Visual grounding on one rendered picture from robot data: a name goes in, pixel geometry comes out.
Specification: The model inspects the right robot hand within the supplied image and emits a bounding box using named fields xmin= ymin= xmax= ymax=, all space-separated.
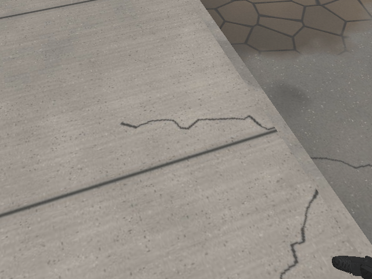
xmin=332 ymin=256 xmax=372 ymax=279

